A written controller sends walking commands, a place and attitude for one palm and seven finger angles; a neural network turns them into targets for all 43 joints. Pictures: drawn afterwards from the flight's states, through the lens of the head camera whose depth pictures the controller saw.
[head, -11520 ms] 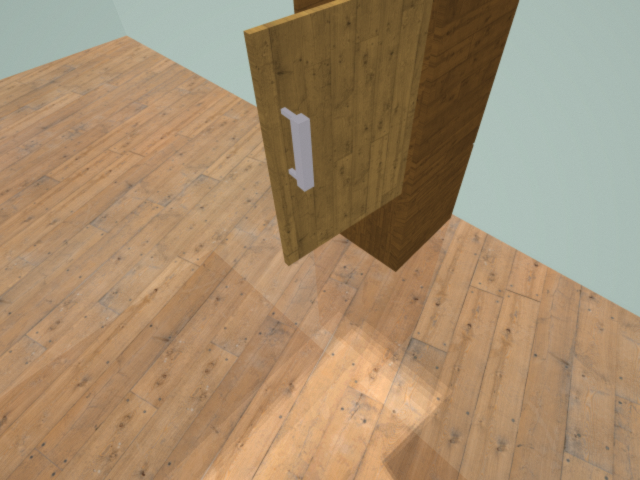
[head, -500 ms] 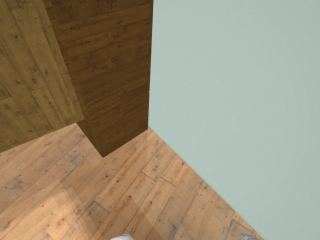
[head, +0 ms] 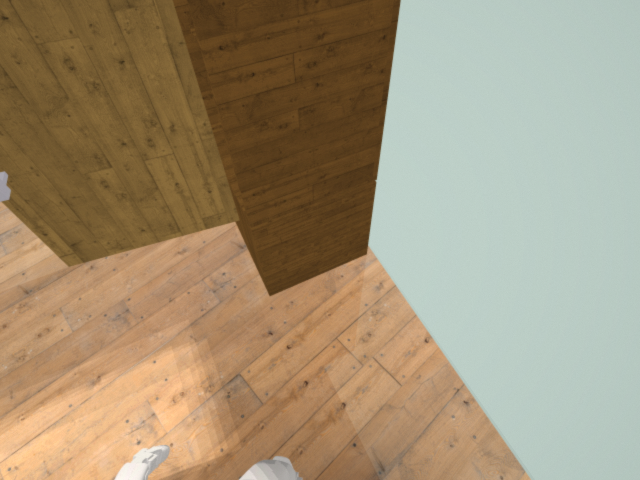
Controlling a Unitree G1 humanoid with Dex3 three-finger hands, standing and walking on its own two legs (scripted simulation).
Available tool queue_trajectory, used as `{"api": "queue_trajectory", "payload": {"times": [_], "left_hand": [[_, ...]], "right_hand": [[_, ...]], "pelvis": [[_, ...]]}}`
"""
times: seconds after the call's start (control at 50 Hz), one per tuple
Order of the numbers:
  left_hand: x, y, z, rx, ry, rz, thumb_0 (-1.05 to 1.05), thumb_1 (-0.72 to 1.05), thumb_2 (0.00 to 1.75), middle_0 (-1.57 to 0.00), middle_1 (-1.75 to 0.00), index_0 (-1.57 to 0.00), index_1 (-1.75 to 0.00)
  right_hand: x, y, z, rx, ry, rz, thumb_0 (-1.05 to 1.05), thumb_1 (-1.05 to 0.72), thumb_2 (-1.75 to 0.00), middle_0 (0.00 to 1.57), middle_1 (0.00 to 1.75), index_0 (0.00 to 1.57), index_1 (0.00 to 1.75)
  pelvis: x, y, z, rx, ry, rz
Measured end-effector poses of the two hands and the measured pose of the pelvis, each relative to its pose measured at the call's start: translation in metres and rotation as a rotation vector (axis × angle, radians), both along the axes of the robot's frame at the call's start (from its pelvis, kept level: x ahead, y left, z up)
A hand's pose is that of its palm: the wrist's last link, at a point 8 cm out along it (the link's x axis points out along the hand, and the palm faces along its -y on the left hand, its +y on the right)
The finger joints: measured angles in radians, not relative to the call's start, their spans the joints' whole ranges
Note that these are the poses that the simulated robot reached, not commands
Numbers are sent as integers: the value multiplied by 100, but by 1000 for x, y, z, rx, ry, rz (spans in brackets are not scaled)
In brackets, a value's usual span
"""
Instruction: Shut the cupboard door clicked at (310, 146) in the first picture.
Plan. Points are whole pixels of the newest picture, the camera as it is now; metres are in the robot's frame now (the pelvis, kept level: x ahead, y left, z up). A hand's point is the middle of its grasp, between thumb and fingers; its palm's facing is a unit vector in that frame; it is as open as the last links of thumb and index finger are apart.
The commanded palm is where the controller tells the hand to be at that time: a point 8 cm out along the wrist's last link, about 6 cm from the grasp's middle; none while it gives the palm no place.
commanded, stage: turn to face it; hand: left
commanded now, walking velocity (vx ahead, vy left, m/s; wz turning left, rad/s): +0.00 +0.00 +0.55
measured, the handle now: out of the picture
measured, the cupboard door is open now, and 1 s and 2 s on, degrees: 83 83 83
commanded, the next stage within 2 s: take the last steps up to it in 0.42 s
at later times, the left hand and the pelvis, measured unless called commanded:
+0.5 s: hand out of the picture +0.00 +0.22 -0.17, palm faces +0.29 -0.92 -0.26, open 7.4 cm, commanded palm none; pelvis +0.02 +0.00 +0.00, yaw +14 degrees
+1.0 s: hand out of the picture -0.05 +0.19 -0.16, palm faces +0.49 -0.85 -0.19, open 7.4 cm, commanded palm none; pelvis +0.08 +0.05 +0.01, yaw +24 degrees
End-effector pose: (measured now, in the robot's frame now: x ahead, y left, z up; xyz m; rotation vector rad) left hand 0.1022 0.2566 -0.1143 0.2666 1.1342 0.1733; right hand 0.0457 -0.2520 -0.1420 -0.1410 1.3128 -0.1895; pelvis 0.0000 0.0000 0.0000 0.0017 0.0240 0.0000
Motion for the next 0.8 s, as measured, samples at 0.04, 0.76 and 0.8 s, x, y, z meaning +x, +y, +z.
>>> {"api": "queue_trajectory", "payload": {"times": [0.04,0.76,0.8], "left_hand": [[-9,-9,5,-6,8,29,1,91,90,-20,-30,-20,-30],[-127,-33,2,-65,105,434,1,91,90,-20,-30,-20,-30],[-135,-38,4,-88,137,454,1,91,90,-20,-30,-20,-30]], "right_hand": [[8,-9,1,0,13,29,0,-91,-90,20,30,21,30],[136,29,8,39,-33,421,1,-91,-90,20,30,21,30],[141,30,15,32,-19,423,1,-91,-90,20,30,21,30]], "pelvis": [[2,-5,4,3,-9,44],[35,-13,10,17,-32,343],[42,-8,16,23,-24,358]]}}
